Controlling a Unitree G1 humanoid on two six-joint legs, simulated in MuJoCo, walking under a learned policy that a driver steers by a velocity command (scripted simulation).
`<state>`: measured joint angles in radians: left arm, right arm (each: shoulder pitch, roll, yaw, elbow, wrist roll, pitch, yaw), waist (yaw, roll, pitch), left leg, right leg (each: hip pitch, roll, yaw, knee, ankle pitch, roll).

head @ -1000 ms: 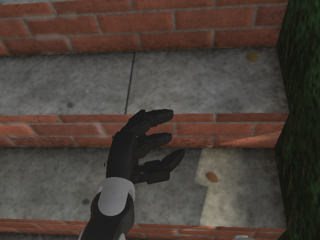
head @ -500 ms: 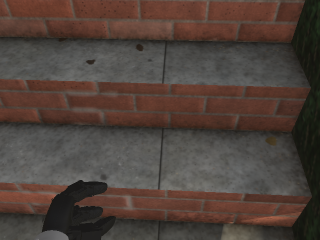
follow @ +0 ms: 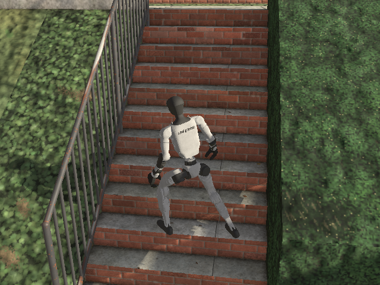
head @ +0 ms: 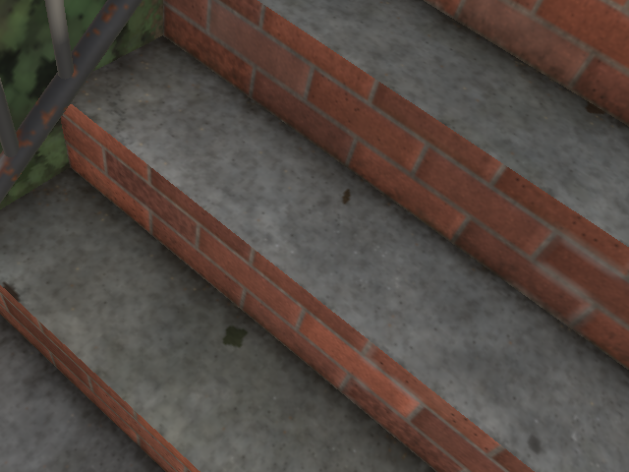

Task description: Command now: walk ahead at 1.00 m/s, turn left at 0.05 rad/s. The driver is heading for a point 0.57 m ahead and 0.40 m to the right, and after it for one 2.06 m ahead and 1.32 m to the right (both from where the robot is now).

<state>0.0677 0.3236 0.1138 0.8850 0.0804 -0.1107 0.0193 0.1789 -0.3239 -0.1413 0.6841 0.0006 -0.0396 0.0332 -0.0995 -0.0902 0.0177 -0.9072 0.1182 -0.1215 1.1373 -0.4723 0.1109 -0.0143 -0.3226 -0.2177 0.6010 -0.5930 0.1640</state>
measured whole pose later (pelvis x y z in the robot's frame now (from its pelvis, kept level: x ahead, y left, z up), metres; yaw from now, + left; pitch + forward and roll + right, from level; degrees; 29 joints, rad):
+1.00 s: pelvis +0.63 +0.12 +0.28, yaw -31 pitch +7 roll +1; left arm 0.18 0.26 0.00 0.70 0.01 0.00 0.00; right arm 0.15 -0.24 -0.04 0.71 -0.09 -0.15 -0.03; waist -0.02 0.01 0.00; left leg -0.12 0.07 0.05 0.36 -0.35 -0.06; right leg -0.90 0.15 0.04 1.92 -0.64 -0.11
